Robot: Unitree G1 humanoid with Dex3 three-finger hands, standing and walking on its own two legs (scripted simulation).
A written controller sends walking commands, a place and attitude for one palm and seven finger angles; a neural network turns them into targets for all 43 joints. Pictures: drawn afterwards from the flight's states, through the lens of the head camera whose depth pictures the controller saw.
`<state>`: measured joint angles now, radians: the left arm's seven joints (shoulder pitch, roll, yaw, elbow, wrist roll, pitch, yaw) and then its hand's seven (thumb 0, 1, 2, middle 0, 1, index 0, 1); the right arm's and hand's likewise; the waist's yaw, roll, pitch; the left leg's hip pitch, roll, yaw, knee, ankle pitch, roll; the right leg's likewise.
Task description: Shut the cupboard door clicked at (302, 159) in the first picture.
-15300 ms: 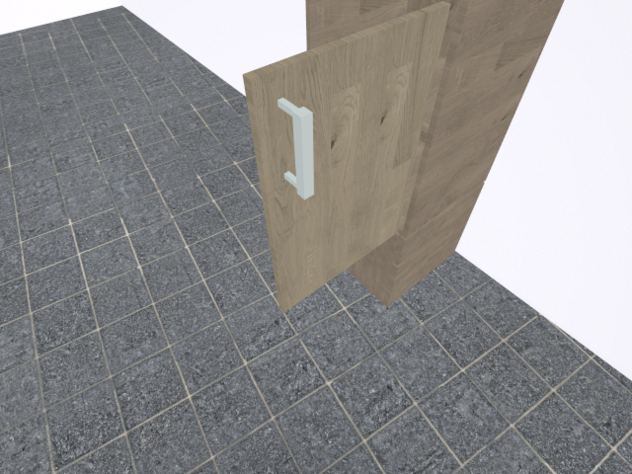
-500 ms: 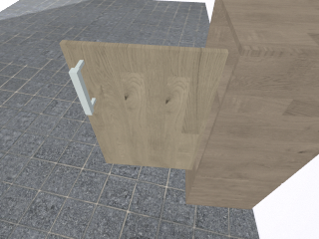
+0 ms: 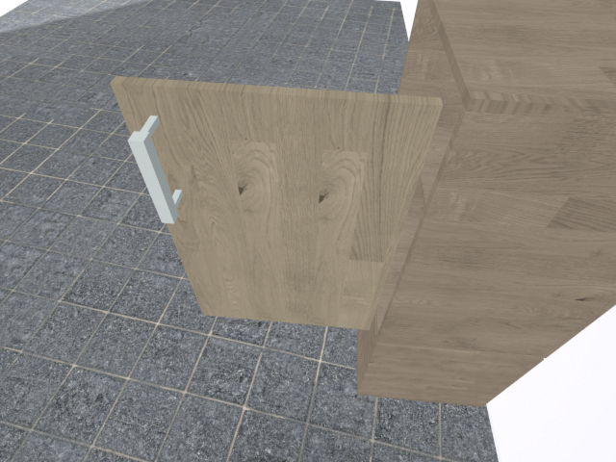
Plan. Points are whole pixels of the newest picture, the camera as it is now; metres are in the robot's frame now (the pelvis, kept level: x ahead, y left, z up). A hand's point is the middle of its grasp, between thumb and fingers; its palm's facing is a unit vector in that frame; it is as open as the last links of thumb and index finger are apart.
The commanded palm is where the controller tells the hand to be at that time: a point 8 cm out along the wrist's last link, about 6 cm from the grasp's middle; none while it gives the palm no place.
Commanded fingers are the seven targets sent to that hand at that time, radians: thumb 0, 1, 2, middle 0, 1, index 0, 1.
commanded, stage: look again from close up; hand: left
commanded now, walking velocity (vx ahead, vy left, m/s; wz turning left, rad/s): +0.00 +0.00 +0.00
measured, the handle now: (161, 172) +0.45 +0.24 +0.13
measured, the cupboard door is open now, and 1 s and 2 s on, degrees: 90 90 90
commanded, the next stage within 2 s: raise the hand and make a fist in 0.14 s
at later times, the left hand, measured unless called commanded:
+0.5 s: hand (184, 399) +0.19 +0.16 +0.01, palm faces +0.09 -1.00 -0.03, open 6.9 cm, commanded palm +0.11 +0.22 -0.04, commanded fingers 0.00 0.90 0.90 -0.44 -0.56 -0.44 -0.56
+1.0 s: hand (168, 425) +0.16 +0.17 +0.02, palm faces -0.05 -1.00 -0.03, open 4.5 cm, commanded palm +0.12 +0.23 +0.03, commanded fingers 0.00 0.90 0.90 -0.90 -1.06 -0.90 -1.06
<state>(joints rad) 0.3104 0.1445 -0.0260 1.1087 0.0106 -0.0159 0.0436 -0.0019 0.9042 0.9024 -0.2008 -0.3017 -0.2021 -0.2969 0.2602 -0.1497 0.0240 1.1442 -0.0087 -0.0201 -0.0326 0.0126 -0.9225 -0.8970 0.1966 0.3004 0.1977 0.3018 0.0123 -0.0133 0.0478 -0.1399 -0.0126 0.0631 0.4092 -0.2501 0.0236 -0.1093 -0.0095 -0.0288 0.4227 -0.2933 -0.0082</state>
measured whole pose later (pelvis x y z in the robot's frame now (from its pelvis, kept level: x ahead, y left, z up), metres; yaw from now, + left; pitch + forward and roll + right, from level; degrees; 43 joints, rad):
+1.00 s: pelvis -0.05 -0.01 -0.06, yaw +2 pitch +7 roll -2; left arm 0.40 0.26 0.13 -0.12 -0.30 -0.21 -0.29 0.01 0.89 0.90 -0.72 -0.87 -0.73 -0.87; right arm 0.28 -0.18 0.06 0.53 0.04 -0.23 -0.07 0.02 -0.90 -0.90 0.20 0.30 0.20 0.30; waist 0.01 0.05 -0.08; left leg -0.66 0.02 0.00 0.95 -0.42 0.01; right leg -0.59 0.01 -0.09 0.92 -0.46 -0.03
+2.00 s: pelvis -0.04 +0.00 -0.01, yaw +2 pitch -2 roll -1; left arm 0.24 0.30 0.23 -0.22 -0.33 0.09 -0.29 0.01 0.90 0.90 -1.30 -1.50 -1.30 -1.50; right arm 0.23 -0.26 0.07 0.61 0.08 -0.28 -0.07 0.02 -0.90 -0.90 0.20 0.30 0.20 0.30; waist 0.04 0.05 -0.03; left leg -0.27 0.00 0.02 0.58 -0.27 0.02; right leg -0.21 0.00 -0.08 0.56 -0.31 -0.02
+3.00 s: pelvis -0.02 -0.01 -0.01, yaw +2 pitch +0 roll +0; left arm -0.22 0.35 0.25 0.25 -0.26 0.05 -0.27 0.01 0.89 0.90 -1.30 -1.50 -1.30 -1.50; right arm 0.22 -0.27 0.05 0.66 0.08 -0.23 -0.09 0.02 -0.90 -0.90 0.20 0.30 0.20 0.30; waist 0.01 0.04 -0.03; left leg -0.28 0.00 0.03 0.57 -0.29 0.01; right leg -0.24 0.00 -0.07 0.57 -0.35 -0.03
